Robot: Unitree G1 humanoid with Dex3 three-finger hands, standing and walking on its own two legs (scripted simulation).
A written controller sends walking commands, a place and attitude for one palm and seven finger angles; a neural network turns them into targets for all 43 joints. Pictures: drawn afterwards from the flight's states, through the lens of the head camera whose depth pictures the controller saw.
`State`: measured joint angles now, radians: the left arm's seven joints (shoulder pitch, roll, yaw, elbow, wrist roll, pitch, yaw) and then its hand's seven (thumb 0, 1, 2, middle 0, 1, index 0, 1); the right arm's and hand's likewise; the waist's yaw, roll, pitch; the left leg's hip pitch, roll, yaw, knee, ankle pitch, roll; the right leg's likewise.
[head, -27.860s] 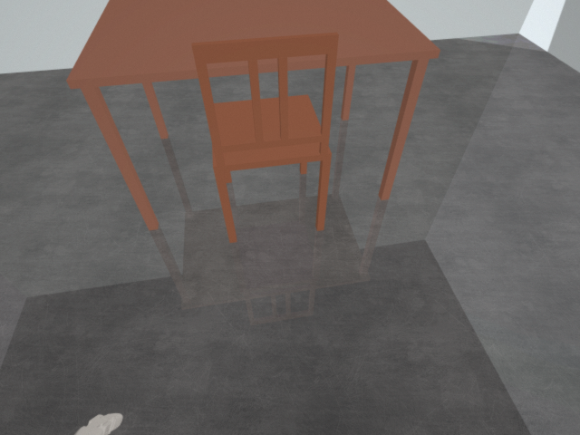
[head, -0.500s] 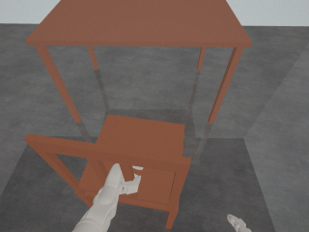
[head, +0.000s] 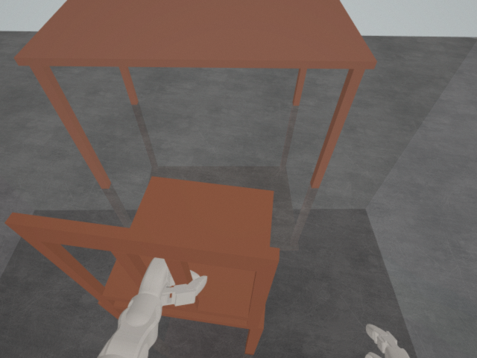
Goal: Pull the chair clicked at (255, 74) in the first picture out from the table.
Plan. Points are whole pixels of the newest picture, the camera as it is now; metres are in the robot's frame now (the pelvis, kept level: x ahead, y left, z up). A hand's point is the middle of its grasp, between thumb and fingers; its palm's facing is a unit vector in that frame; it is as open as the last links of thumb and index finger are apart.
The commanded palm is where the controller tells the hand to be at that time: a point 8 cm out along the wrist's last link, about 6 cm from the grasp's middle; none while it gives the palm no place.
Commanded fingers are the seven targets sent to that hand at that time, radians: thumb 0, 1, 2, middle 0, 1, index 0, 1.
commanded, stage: open the thumb and straighten the fingers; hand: left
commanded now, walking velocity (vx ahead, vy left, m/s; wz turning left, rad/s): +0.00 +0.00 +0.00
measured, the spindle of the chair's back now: (142, 278) +0.29 +0.19 -0.10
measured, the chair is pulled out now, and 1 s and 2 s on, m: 0.60 0.60 0.60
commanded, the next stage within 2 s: draw the fingers out of the gap in 0.56 s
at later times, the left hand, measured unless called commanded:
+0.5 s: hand (184, 284) +0.26 +0.10 -0.07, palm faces -0.16 -0.98 -0.08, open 16.6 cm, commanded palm +0.25 +0.15 -0.05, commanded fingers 0.00 -0.55 0.20 0.00 0.00 0.00 0.00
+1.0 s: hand (175, 320) +0.21 +0.11 -0.07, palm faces -0.14 -0.99 -0.08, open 17.5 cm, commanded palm +0.20 +0.16 -0.05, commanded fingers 0.00 -0.55 0.20 0.00 0.00 0.00 0.00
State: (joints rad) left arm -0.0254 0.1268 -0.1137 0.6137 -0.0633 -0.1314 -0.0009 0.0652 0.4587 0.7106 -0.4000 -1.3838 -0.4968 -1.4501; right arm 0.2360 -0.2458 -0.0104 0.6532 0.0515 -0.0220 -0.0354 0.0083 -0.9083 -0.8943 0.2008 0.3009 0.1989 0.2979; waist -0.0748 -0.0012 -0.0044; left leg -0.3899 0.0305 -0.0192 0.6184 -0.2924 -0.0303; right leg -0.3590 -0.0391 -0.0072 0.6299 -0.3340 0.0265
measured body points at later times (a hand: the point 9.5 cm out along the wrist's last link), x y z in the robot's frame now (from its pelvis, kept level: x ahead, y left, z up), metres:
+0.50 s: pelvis +0.01 +0.00 -0.03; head +0.05 -0.02 +0.42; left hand +0.27 +0.15 -0.06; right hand +0.16 -0.24 -0.13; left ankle +0.02 +0.14 -0.73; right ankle -0.01 -0.14 -0.73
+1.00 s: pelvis +0.01 +0.00 -0.04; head +0.05 -0.01 +0.41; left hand +0.21 +0.16 -0.06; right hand +0.17 -0.25 -0.12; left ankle +0.02 +0.14 -0.73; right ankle -0.01 -0.14 -0.73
